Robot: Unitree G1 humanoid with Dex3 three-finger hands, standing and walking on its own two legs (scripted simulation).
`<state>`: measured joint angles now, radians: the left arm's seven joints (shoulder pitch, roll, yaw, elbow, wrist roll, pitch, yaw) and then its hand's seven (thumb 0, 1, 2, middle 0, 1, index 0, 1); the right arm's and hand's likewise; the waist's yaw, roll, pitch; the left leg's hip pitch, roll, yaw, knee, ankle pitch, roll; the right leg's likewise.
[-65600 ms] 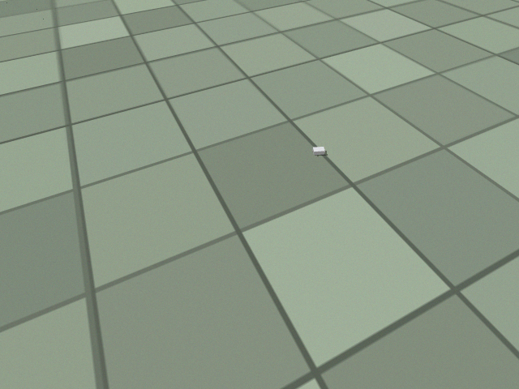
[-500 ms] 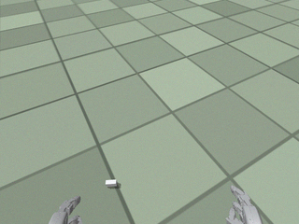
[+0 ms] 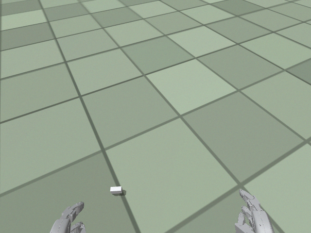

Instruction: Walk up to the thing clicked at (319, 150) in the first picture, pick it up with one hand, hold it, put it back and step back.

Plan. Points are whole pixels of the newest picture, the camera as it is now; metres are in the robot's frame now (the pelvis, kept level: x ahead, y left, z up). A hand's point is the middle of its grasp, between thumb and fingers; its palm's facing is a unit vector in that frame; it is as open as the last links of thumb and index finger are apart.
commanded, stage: home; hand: left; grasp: from above
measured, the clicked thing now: (116, 190) +0.53 +0.24 -0.70
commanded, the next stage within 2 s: stand in 0.82 s
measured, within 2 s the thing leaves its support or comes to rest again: neither
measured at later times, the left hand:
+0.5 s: hand out of the picture +0.16 +0.18 -0.05, palm faces +0.03 -0.98 -0.21, open 7.4 cm
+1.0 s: hand out of the picture +0.17 +0.20 -0.07, palm faces +0.00 -0.95 -0.30, open 7.4 cm
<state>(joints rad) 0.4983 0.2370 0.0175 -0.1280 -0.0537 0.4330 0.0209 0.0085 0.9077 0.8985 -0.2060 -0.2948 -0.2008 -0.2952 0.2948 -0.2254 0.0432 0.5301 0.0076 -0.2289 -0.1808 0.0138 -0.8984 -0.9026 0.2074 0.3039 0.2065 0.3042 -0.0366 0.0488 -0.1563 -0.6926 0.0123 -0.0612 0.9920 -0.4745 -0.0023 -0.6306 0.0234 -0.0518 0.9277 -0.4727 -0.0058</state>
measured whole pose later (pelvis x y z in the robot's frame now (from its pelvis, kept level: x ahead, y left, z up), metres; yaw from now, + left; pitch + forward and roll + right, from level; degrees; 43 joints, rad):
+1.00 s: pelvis -0.01 +0.00 +0.01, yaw +0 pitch +5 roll -1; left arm 0.32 0.26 -0.01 0.21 0.03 0.21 0.03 0.01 0.90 0.90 -0.21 -0.30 -0.20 -0.30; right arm 0.23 -0.25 0.03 0.67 -0.09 -0.13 -0.10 0.01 -0.90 -0.90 0.21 0.30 0.20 0.30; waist 0.00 0.02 -0.05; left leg -0.57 -0.01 -0.04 0.92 -0.44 0.01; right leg -0.53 0.00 -0.03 0.89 -0.46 0.00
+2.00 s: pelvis +0.00 +0.00 +0.06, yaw +3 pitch -3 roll +0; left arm 0.12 0.31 0.03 1.15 0.03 0.00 0.02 0.00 0.91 0.90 -0.21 -0.30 -0.20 -0.30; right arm 0.13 -0.31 -0.01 1.13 -0.02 0.00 -0.01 0.01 -0.90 -0.90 0.21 0.30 0.20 0.30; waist 0.02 0.02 0.07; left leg -0.14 -0.03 -0.07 0.37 -0.18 0.01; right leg -0.08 -0.03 -0.07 0.35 -0.21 0.01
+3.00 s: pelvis +0.01 -0.01 +0.07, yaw +3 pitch -2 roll +0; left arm 0.12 0.32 0.02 1.14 0.02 0.00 0.00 0.00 0.91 0.90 -0.21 -0.30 -0.20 -0.30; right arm 0.12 -0.33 0.01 1.13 -0.02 0.00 -0.01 0.01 -0.90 -0.90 0.21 0.30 0.20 0.30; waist 0.01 0.02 0.06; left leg -0.12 -0.02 -0.08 0.33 -0.17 0.00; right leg -0.06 -0.01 -0.07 0.31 -0.20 0.00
